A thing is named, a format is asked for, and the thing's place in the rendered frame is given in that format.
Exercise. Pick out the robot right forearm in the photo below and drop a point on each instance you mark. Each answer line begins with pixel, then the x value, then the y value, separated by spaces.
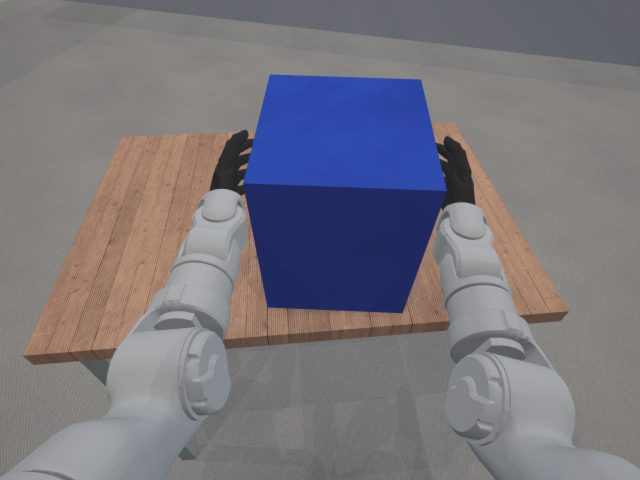
pixel 476 293

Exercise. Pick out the robot left upper arm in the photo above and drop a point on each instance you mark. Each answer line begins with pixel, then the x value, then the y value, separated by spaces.
pixel 162 385

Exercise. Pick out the left robot hand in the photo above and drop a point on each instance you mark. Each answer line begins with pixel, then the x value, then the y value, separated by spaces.
pixel 227 174

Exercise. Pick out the robot left forearm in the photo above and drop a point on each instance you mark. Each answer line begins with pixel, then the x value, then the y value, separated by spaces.
pixel 204 273

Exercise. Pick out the carton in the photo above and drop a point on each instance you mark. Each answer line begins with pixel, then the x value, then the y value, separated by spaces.
pixel 343 186

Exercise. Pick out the robot right upper arm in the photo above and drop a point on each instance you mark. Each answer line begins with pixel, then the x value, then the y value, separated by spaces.
pixel 518 418

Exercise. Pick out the table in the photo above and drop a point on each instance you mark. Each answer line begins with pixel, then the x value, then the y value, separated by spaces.
pixel 141 214

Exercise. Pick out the right robot hand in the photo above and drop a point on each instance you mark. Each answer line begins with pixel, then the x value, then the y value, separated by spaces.
pixel 458 180

